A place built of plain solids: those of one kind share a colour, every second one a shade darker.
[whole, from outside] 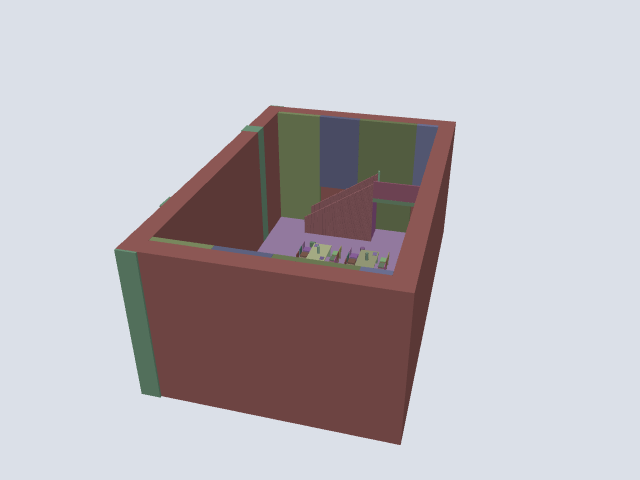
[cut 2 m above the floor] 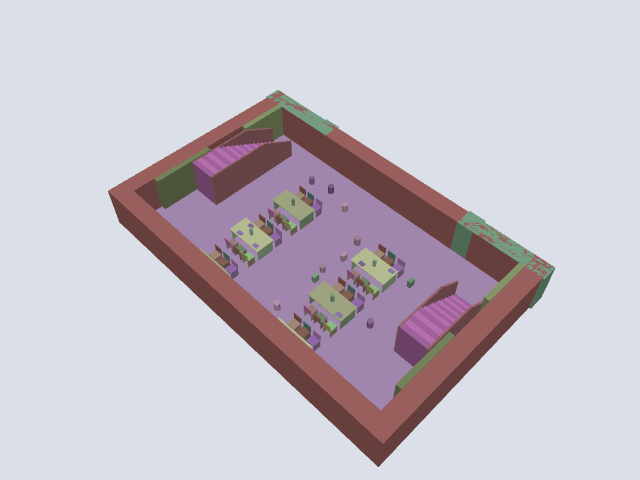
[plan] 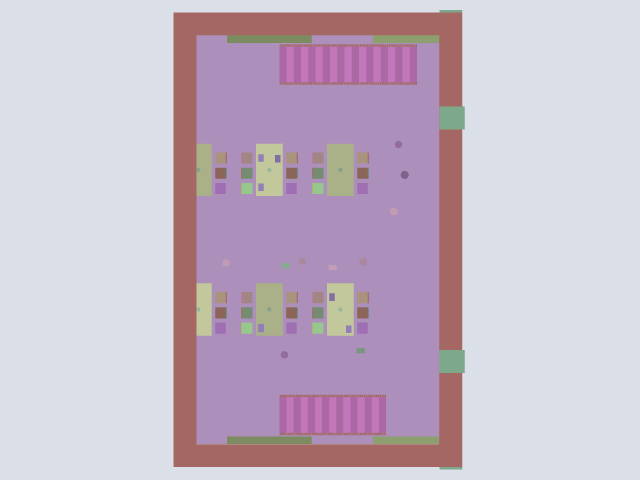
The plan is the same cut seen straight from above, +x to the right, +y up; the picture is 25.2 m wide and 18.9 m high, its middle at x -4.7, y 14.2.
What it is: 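A reading hall with a gallery and stack wings, one wing of it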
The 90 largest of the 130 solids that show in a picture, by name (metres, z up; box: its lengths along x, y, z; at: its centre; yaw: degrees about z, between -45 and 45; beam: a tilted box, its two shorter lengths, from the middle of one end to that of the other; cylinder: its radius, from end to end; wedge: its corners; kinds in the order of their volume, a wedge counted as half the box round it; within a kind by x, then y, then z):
{
 "wall_wing_1": {"box": [0.9, 17.9, 7.33], "at": [-10.02, 14.21, 3.37]},
 "wall_wing_2": {"box": [11.37, 0.9, 7.33], "at": [-4.78, 5.71, 3.37]},
 "wall_wing_3": {"box": [11.37, 0.9, 7.33], "at": [-4.78, 22.71, 3.37]},
 "wall_wing_4": {"box": [0.9, 17.9, 7.33], "at": [0.45, 14.21, 3.37]},
 "wall_1": {"box": [0.9, 4.71, 7.33], "at": [0.45, 7.51, 3.37]},
 "wall_2": {"box": [0.9, 4.71, 7.33], "at": [0.45, 20.91, 3.37]},
 "wall_3": {"box": [1.0, 0.9, 7.33], "at": [0.5, 9.42, 3.37]},
 "wall_4": {"box": [1.0, 0.9, 7.33], "at": [0.5, 19.0, 3.37]},
 "floor_main_1": {"box": [9.56, 16.1, 0.3], "at": [-4.78, 14.21, -0.15]},
 "arc_1": {"box": [3.34, 0.3, 7.33], "at": [-6.7, 6.31, 3.37]},
 "arc_2": {"box": [3.34, 0.3, 7.33], "at": [-6.7, 22.11, 3.37]},
 "arc_3": {"box": [2.63, 0.3, 7.33], "at": [-1.31, 6.31, 3.37]},
 "arc_4": {"box": [2.63, 0.3, 7.33], "at": [-1.31, 22.11, 3.37]},
 "step_gal_1": {"box": [0.28, 1.4, 3.05], "at": [-6.16, 7.31, 1.23]},
 "step_gal_2": {"box": [0.29, 1.4, 3.09], "at": [-6.16, 21.11, 1.25]},
 "step_gal_3": {"box": [0.28, 1.4, 2.87], "at": [-5.88, 7.31, 1.14]},
 "step_gal_4": {"box": [0.29, 1.4, 2.94], "at": [-5.87, 21.11, 1.17]},
 "step_gal_5": {"box": [0.28, 1.4, 2.69], "at": [-5.6, 7.31, 1.04]},
 "step_gal_6": {"box": [0.29, 1.4, 2.8], "at": [-5.59, 21.11, 1.1]},
 "step_gal_7": {"box": [0.28, 1.4, 2.5], "at": [-5.32, 7.31, 0.95]},
 "step_gal_8": {"box": [0.29, 1.4, 2.65], "at": [-5.3, 21.11, 1.02]},
 "step_gal_9": {"box": [0.28, 1.4, 2.32], "at": [-5.04, 7.31, 0.86]},
 "step_gal_10": {"box": [0.29, 1.4, 2.5], "at": [-5.02, 21.11, 0.95]},
 "step_gal_11": {"box": [0.28, 1.4, 2.14], "at": [-4.76, 7.31, 0.77]},
 "step_gal_12": {"box": [0.29, 1.4, 2.36], "at": [-4.73, 21.11, 0.88]},
 "step_gal_13": {"box": [0.28, 1.4, 1.95], "at": [-4.48, 7.31, 0.68]},
 "step_gal_14": {"box": [0.29, 1.4, 2.21], "at": [-4.45, 21.11, 0.8]},
 "step_gal_15": {"box": [0.28, 1.4, 1.77], "at": [-4.2, 7.31, 0.58]},
 "step_gal_16": {"box": [0.29, 1.4, 2.06], "at": [-4.16, 21.11, 0.73]},
 "step_gal_17": {"box": [0.28, 1.4, 1.58], "at": [-3.92, 7.31, 0.49]},
 "step_gal_18": {"box": [0.29, 1.4, 1.92], "at": [-3.88, 21.11, 0.66]},
 "step_gal_19": {"box": [0.28, 1.4, 1.4], "at": [-3.64, 7.31, 0.4]},
 "step_gal_20": {"box": [0.29, 1.4, 1.77], "at": [-3.59, 21.11, 0.58]},
 "step_gal_21": {"box": [0.28, 1.4, 1.22], "at": [-3.36, 7.31, 0.31]},
 "step_gal_22": {"box": [0.29, 1.4, 1.62], "at": [-3.31, 21.11, 0.51]},
 "step_gal_23": {"box": [0.28, 1.4, 1.03], "at": [-3.08, 7.31, 0.22]},
 "step_gal_24": {"box": [0.29, 1.4, 1.47], "at": [-3.02, 21.11, 0.44]},
 "step_gal_25": {"box": [0.28, 1.4, 0.85], "at": [-2.8, 7.31, 0.12]},
 "step_gal_26": {"box": [0.29, 1.4, 1.33], "at": [-2.74, 21.11, 0.36]},
 "step_gal_27": {"box": [0.28, 1.4, 0.67], "at": [-2.52, 7.31, 0.03]},
 "step_gal_28": {"box": [0.29, 1.4, 1.18], "at": [-2.45, 21.11, 0.29]},
 "step_gal_29": {"box": [0.28, 1.4, 0.48], "at": [-2.24, 7.31, -0.06]},
 "step_gal_30": {"box": [0.29, 1.4, 1.03], "at": [-2.17, 21.11, 0.22]},
 "step_gal_31": {"box": [0.29, 1.4, 0.89], "at": [-1.88, 21.11, 0.14]},
 "step_gal_32": {"box": [0.29, 1.4, 0.74], "at": [-1.59, 21.11, 0.07]},
 "step_gal_33": {"box": [0.29, 1.4, 0.59], "at": [-1.31, 21.11, 0.0]},
 "step_gal_34": {"box": [0.29, 1.4, 0.45], "at": [-1.02, 21.11, -0.08]},
 "arc_head_1": {"box": [1.2, 0.3, 4.53], "at": [-8.96, 6.31, 4.77]},
 "arc_head_2": {"box": [1.2, 0.3, 4.53], "at": [-8.96, 22.11, 4.77]},
 "arc_head_3": {"box": [2.4, 0.3, 4.53], "at": [-3.83, 6.31, 4.77]},
 "arc_head_4": {"box": [2.4, 0.3, 4.53], "at": [-3.83, 22.11, 4.77]},
 "floor_1": {"box": [3.27, 1.65, 0.25], "at": [-7.93, 7.29, 2.81]},
 "table_top_1": {"box": [0.61, 2.07, 0.04], "at": [-9.26, 11.46, 0.73]},
 "table_top_2": {"box": [0.61, 2.07, 0.04], "at": [-9.26, 16.96, 0.73]},
 "table_top_3": {"box": [1.06, 2.07, 0.04], "at": [-6.69, 11.46, 0.73]},
 "table_top_4": {"box": [1.06, 2.07, 0.04], "at": [-6.69, 16.96, 0.73]},
 "table_top_5": {"box": [1.06, 2.07, 0.04], "at": [-3.9, 11.46, 0.73]},
 "table_top_6": {"box": [1.06, 2.07, 0.04], "at": [-3.9, 16.96, 0.73]},
 "rail_guard_1": {"box": [3.27, 0.1, 1.07], "at": [-7.93, 8.06, 3.47]},
 "zclut_bin_1": {"cylinder": 0.14, "from": [-8.4, 13.3, -0.05], "to": [-8.4, 13.3, 0.45]},
 "zclut_bin_2": {"cylinder": 0.14, "from": [-5.4, 13.36, -0.05], "to": [-5.4, 13.36, 0.37]},
 "zclut_bin_3": {"cylinder": 0.16, "from": [-3.0, 13.34, -0.05], "to": [-3.0, 13.34, 0.44]},
 "zclut_bin_4": {"cylinder": 0.15, "from": [-1.8, 15.32, -0.05], "to": [-1.8, 15.32, 0.45]},
 "table_end_1": {"box": [0.94, 0.04, 0.76], "at": [-6.69, 10.5, 0.33]},
 "table_end_2": {"box": [0.94, 0.04, 0.76], "at": [-6.69, 16.0, 0.33]},
 "table_end_3": {"box": [0.94, 0.04, 0.76], "at": [-3.9, 10.5, 0.33]},
 "table_end_4": {"box": [0.94, 0.04, 0.76], "at": [-3.9, 16.0, 0.33]},
 "zclutw_bin_1": {"cylinder": 0.15, "from": [-6.1, 9.68, -0.05], "to": [-6.1, 9.68, 0.41]},
 "zclutw_bin_2": {"cylinder": 0.14, "from": [-1.61, 17.96, -0.05], "to": [-1.61, 17.96, 0.43]},
 "zclutw_bin_3": {"cylinder": 0.16, "from": [-1.36, 16.76, -0.05], "to": [-1.36, 16.76, 0.43]},
 "zclutw_bag_1": {"box": [0.32, 0.2, 0.47], "at": [-6.05, 13.19, 0.18]},
 "zclutw_bag_2": {"box": [0.32, 0.2, 0.47], "at": [-3.1, 9.84, 0.18]},
 "zclut_bag_1": {"box": [0.32, 0.2, 0.47], "at": [-4.2, 13.12, 0.18]},
 "zgal_cheek_1": {"box": [0.036, 0.1, 4.14], "at": [-6.28, 8.06, 1.77]},
 "zgal_cheek_2": {"box": [0.036, 0.1, 4.14], "at": [-6.28, 20.36, 1.77]},
 "table_chair0s_seat_1": {"box": [0.44, 0.44, 0.05], "at": [-8.61, 10.73, 0.45]},
 "table_chair0s_seat_2": {"box": [0.44, 0.44, 0.05], "at": [-5.81, 10.73, 0.45]},
 "table_chair0s_seat_3": {"box": [0.44, 0.44, 0.05], "at": [-3.02, 10.73, 0.45]},
 "table_chair1s_seat_1": {"box": [0.44, 0.44, 0.05], "at": [-8.61, 11.33, 0.45]},
 "table_chair1s_seat_2": {"box": [0.44, 0.44, 0.05], "at": [-5.81, 11.33, 0.45]},
 "table_chair1s_seat_3": {"box": [0.44, 0.44, 0.05], "at": [-3.02, 11.33, 0.45]},
 "table_chair2s_seat_1": {"box": [0.44, 0.44, 0.05], "at": [-8.61, 11.93, 0.45]},
 "table_chair2s_seat_2": {"box": [0.44, 0.44, 0.05], "at": [-5.81, 11.93, 0.45]},
 "table_chair2s_seat_3": {"box": [0.44, 0.44, 0.05], "at": [-3.02, 11.93, 0.45]},
 "table_chair0n_seat_1": {"box": [0.44, 0.44, 0.05], "at": [-7.57, 10.73, 0.45]},
 "table_chair0n_seat_2": {"box": [0.44, 0.44, 0.05], "at": [-4.78, 10.73, 0.45]},
 "table_chair1n_seat_1": {"box": [0.44, 0.44, 0.05], "at": [-7.57, 11.33, 0.45]},
 "table_chair1n_seat_2": {"box": [0.44, 0.44, 0.05], "at": [-4.78, 11.33, 0.45]},
 "table_chair2n_seat_1": {"box": [0.44, 0.44, 0.05], "at": [-7.57, 11.93, 0.45]},
 "table_chair2n_seat_2": {"box": [0.44, 0.44, 0.05], "at": [-4.78, 11.93, 0.45]}
}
